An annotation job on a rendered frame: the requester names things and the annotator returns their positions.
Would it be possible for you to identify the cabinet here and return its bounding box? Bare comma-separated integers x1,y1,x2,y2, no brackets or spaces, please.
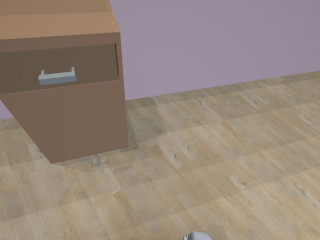
0,0,129,164

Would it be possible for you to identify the drawer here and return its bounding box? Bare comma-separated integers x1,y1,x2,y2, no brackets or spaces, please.
0,43,118,94

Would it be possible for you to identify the handle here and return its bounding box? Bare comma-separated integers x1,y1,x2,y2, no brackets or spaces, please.
38,67,77,85

